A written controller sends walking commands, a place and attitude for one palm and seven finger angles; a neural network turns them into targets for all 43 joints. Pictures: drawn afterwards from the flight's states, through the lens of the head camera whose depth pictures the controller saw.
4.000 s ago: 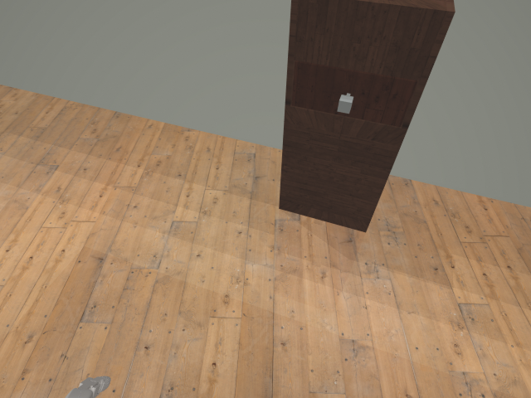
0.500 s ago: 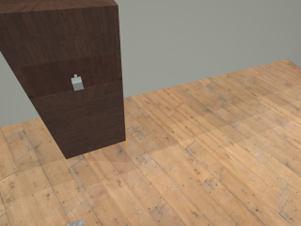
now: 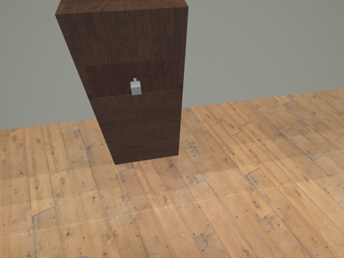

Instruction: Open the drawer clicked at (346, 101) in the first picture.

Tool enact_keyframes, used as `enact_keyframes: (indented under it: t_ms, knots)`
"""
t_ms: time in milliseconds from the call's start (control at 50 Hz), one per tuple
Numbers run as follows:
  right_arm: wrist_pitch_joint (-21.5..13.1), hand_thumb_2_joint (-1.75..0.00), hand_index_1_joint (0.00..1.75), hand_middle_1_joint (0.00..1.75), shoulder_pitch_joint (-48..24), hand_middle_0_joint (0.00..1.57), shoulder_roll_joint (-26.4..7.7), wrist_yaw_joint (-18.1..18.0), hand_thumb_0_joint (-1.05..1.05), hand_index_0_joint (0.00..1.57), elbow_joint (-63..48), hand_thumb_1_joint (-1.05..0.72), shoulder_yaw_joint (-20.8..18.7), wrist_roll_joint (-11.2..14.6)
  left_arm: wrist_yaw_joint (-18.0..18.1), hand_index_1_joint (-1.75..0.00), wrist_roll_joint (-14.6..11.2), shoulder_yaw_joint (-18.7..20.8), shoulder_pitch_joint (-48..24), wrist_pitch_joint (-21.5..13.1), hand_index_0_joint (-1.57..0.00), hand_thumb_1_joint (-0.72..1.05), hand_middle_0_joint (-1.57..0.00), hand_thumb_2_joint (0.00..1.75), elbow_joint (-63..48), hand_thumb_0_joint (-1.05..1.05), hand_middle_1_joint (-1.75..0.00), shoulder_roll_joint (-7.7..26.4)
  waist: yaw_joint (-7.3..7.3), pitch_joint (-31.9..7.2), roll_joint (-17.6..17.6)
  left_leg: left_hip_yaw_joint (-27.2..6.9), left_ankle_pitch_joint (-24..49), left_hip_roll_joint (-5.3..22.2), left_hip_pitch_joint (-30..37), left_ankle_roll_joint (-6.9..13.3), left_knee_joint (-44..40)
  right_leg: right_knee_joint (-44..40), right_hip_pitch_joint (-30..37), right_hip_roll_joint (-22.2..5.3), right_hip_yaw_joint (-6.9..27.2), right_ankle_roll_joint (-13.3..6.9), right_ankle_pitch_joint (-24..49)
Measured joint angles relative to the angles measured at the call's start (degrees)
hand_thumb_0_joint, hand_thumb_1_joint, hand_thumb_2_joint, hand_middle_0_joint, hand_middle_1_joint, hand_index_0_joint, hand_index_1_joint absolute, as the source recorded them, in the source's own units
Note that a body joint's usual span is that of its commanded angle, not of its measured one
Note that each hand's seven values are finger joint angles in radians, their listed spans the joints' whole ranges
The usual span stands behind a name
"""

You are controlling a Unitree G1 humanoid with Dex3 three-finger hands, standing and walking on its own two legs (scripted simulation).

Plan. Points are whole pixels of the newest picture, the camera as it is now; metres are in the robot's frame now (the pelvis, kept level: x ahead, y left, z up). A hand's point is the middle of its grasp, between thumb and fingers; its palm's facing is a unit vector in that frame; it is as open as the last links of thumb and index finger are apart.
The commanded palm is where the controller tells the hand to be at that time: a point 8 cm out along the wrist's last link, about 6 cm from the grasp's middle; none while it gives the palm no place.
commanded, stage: turn to face it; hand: left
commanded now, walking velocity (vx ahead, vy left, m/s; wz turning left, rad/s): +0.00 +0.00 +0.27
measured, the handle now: (135, 85) +0.77 +0.17 -0.09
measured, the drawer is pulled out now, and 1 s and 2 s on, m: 0.00 0.00 0.00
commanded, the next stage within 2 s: take the last steps up to it in 0.12 s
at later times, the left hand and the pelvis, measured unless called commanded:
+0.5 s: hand out of the picture -0.08 +0.12 -0.17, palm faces +0.25 -0.95 -0.19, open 7.4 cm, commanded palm none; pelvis -0.01 -0.04 +0.00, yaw +9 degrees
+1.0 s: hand (124, 235) +0.21 +0.15 -0.19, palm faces +0.03 -0.98 -0.19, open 7.4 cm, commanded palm none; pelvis +0.13 -0.05 -0.02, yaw +4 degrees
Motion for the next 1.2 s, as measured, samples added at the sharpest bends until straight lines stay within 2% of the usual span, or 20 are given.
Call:
enact_keyframes:
  t_ms: [80, 100, 140, 180, 240, 300, 420, 500, 560, 580, 640, 700, 760, 860, 960, 1020, 1080, 1120, 1160, 1200]
  knots:
    - [0.6, -0.9, 0.3, 0.3, -0.4, 0.2, -0.5, 0.3, 0.01, 0.21, 0.1, -0.91, -0.3, 0.1, 0.1, -0.3, -0.2, -0.8, 0.5, -1.2, -0.2, 0.91, -0.2, 0.9, -0.9, 0.0, -0.3, -1.5, 0.29, -0.5, 1.0, -1.5, 0.1, -0.7, -1.6, -1.6, 1.9, -12.0, 5.5, 1.2, -0.6, -1.2, 4.4]
    - [0.7, -0.9, 0.3, 0.3, -0.3, 0.2, -0.7, 0.4, 0.01, 0.21, 0.0, -0.91, -0.5, 0.3, 0.2, -0.3, -0.1, -0.9, 0.9, -1.6, -0.2, 0.91, -0.2, 0.9, -1.2, 0.0, -0.3, -1.8, 0.59, -0.9, 1.1, -1.7, -0.3, -1.0, -2.5, -2.1, 3.3, -16.1, 7.2, 1.1, -0.8, -2.4, 6.8]
    - [1.3, -0.9, 0.3, 0.3, -0.6, 0.2, -1.3, 0.4, 0.01, 0.21, 0.4, -0.91, -1.0, 0.6, 0.3, -0.3, 0.4, -1.4, 1.7, -2.1, -0.2, 0.91, -0.2, 0.9, -1.0, 0.0, -0.3, -2.8, 0.85, -0.7, 2.4, -1.8, -9.0, -0.7, -5.3, -3.2, 10.8, -16.0, 7.5, 1.5, -2.1, -4.8, 7.8]
    - [2.1, -0.9, 0.3, 0.29, -0.4, 0.2, -1.7, 0.6, 0.01, 0.21, 0.7, -0.91, -1.5, 0.3, 0.3, -0.3, 0.4, -1.8, 2.9, -1.9, -0.2, 0.91, -0.2, 0.9, -1.1, 0.0, -0.3, -3.4, 0.94, -1.2, 2.6, -0.9, -13.6, -0.7, -8.9, -3.8, 22.5, -16.8, 8.3, 0.9, -3.5, -5.6, 7.6]
    - [2.6, -0.9, 0.3, 0.29, -0.3, 0.2, -2.4, 1.0, 0.01, 0.2, 1.4, -0.91, -1.9, 0.1, 0.4, -0.3, 0.3, -1.8, 4.4, -2.1, -0.2, 0.9, -0.2, 0.9, -0.6, 0.0, -0.3, -3.8, 1.2, -1.4, 2.4, 0.4, -12.0, 1.2, -11.7, -4.8, 35.2, -19.4, 9.5, 0.3, -4.8, -5.9, 8.8]
    - [2.2, -0.9, 0.3, 0.29, 0.2, 0.2, -2.7, 0.9, 0.01, 0.2, 2.2, -0.91, -1.9, -0.1, 0.3, -0.3, 0.3, -2.0, 5.6, -3.1, -0.2, 0.9, -0.2, 0.9, 0.3, 0.0, -0.3, -3.9, 1.29, -1.2, 2.1, 0.8, -10.0, 3.7, -10.7, -5.7, 38.0, -21.3, 10.4, 0.0, -6.2, -6.2, 9.9]
    - [1.9, -0.9, 0.3, 0.29, 1.3, 0.2, -2.2, 1.0, 0.01, 0.2, 4.9, -0.91, -1.4, -0.5, -0.3, -0.3, 0.9, -2.4, 10.4, -5.0, -0.2, 0.91, -0.2, 0.9, 3.4, 0.0, -0.3, -4.1, 3.1, -2.7, 1.1, 3.5, -12.2, 8.0, -3.7, -5.7, 26.7, -24.4, 11.4, 0.4, -7.8, -6.3, 10.9]
    - [0.8, -0.9, 0.29, 0.29, 0.4, 0.2, -0.8, 0.8, 0.01, 0.2, 5.8, -0.91, -0.5, -0.2, -0.8, -0.3, 1.2, -2.1, 13.5, -4.9, -0.2, 0.91, -0.2, 0.9, 6.6, 0.0, -0.3, -3.8, 4.73, -2.9, -0.5, 6.2, -15.8, 8.4, 1.1, -4.7, 16.2, -25.0, 11.3, 0.6, -7.9, -5.9, 10.9]
    - [-1.1, -0.9, 0.3, 0.29, -0.4, 0.2, 0.5, 0.3, 0.01, 0.2, 5.7, -0.91, 0.4, 0.1, -1.1, -0.3, 0.7, -1.9, 15.7, -4.3, -0.2, 0.91, -0.2, 0.9, 9.4, 0.0, -0.3, -3.6, 5.2, -2.9, -1.3, 8.4, -12.4, 8.0, 6.1, -3.9, 5.4, -22.9, 10.7, 1.2, -7.9, -4.9, 9.5]
    - [-2.1, -0.9, 0.3, 0.29, -0.6, 0.2, 1.0, 0.0, 0.01, 0.2, 5.8, -0.91, 0.6, 0.1, -1.2, -0.3, 0.4, -1.8, 16.4, -4.0, -0.2, 0.91, -0.2, 0.9, 10.2, 0.0, -0.3, -3.5, 5.06, -2.9, -1.6, 8.7, -10.3, 8.0, 7.4, -3.5, 2.7, -20.6, 9.9, 1.2, -7.7, -4.6, 8.2]
    - [-3.6, -0.9, 0.3, 0.29, 0.0, 0.2, 2.9, -1.1, 0.0, 0.2, 5.8, -0.93, 0.6, 0.0, -1.9, -0.3, 0.9, -1.5, 17.4, -2.0, -0.2, 0.91, -0.2, 0.9, 12.5, 0.0, -0.3, -2.9, 4.32, -3.0, -3.8, 10.5, -12.0, 7.6, 9.8, -3.3, 3.1, -6.2, 5.0, 0.4, -5.6, -4.4, 0.8]
    - [-4.6, -0.9, 0.3, 0.29, 2.6, 0.2, 3.0, -1.8, 0.0, 0.21, 6.3, -0.94, 0.9, -0.2, -2.7, -0.3, 1.4, -0.9, 16.0, -1.2, -0.2, 0.91, -0.2, 0.9, 12.9, 0.01, -0.3, -2.3, 2.89, -3.1, -3.8, 10.8, -12.1, 8.0, 13.4, -3.5, -0.4, 6.0, -0.9, -0.5, -4.8, -3.8, 2.9]
    - [-5.0, -0.9, 0.3, 0.29, 5.6, 0.2, 3.5, -2.1, 0.0, 0.21, 7.8, -0.93, 1.4, -0.1, -3.2, -0.3, 1.4, -0.3, 12.6, -1.7, -0.19, 0.91, -0.2, 0.9, 11.2, 0.01, -0.3, -1.3, 2.49, -2.0, -3.8, 10.9, -11.5, 8.2, 16.5, -3.9, -3.7, 11.9, -6.5, -2.1, -3.8, -3.0, 6.7]
    - [-4.9, -0.9, 0.3, 0.29, 10.4, 0.2, 4.6, -2.2, 0.0, 0.21, 10.4, -0.92, 1.8, -0.1, -3.4, -0.3, 1.1, 0.2, 6.0, -1.9, -0.19, 0.91, -0.2, 0.9, 7.9, 0.01, -0.3, 0.0, 1.66, 0.0, -3.4, 12.0, -12.7, 9.1, 20.6, -5.4, -6.3, 11.0, -12.8, -3.9, -3.8, -2.6, 11.7]
    - [-4.5, -0.9, 0.3, 0.29, 13.9, 0.2, 4.6, -2.0, 0.0, 0.21, 12.3, -0.91, 1.4, -0.5, -3.5, -0.3, 0.6, -0.1, -0.9, -2.6, -0.19, 0.91, -0.2, 0.9, 5.5, 0.0, -0.3, 0.3, -1.0, 2.5, -1.6, 13.1, -16.4, 11.0, 23.8, -7.9, -5.3, -3.9, -11.0, -3.0, -6.4, -4.3, 11.9]
    - [-3.8, -0.9, 0.3, 0.3, 16.0, 0.2, 4.6, -1.4, 0.01, 0.21, 13.8, -0.91, 1.0, 0.1, -3.4, -0.3, 0.6, -0.2, -3.0, -5.0, -0.19, 0.91, -0.2, 0.9, 4.1, 0.0, -0.3, 0.8, -1.48, 2.8, -1.1, 12.9, -21.0, 12.9, 22.3, -8.5, 4.3, -13.1, -4.9, -1.2, -7.8, -6.4, 15.2]
    - [-2.1, -0.9, 0.3, 0.3, 13.7, 0.2, 3.7, -1.0, 0.01, 0.21, 13.9, -0.91, 0.8, 1.2, -2.3, -0.3, 0.2, -0.1, -4.4, -7.0, -0.19, 0.91, -0.2, 0.9, 3.7, 0.0, -0.3, -0.1, -1.07, 4.0, 0.2, 6.1, -23.0, 12.1, 10.4, -4.8, 33.6, -7.9, -4.8, -0.2, -8.6, -7.5, 13.3]
    - [-1.7, -0.9, 0.3, 0.29, 11.2, 0.2, 3.0, -0.8, 0.01, 0.21, 12.6, -0.91, 0.3, 1.2, -1.9, -0.3, 0.1, -0.6, -4.0, -6.8, -0.19, 0.91, -0.2, 0.9, 4.0, 0.0, -0.3, -0.9, -1.1, 3.8, 0.6, 4.7, -20.1, 11.0, 2.6, -3.4, 45.6, -9.2, -2.2, 0.3, -9.3, -7.6, 11.5]
    - [-1.5, -0.9, 0.3, 0.29, 8.5, 0.2, 2.4, -0.7, 0.01, 0.2, 10.7, -0.91, 0.1, 0.7, -1.3, -0.3, 0.2, -1.1, -2.9, -6.2, -0.19, 0.91, -0.2, 0.9, 4.7, 0.0, -0.3, -1.7, -1.11, 2.8, 0.8, 5.5, -16.7, 11.0, -3.5, -2.9, 48.5, -12.4, 0.7, 0.8, -9.9, -7.4, 11.9]
    - [-1.5, -0.9, 0.3, 0.29, 5.9, 0.2, 1.9, -0.7, 0.01, 0.2, 8.4, -0.91, -0.1, 0.4, -0.7, -0.3, 0.3, -1.4, -1.6, -5.8, -0.2, 0.91, -0.2, 0.9, 5.5, 0.0, -0.3, -2.6, -1.19, 1.6, 1.0, 6.6, -14.7, 11.3, -7.8, -3.1, 45.3, -15.7, 3.2, 1.4, -10.6, -7.6, 12.5]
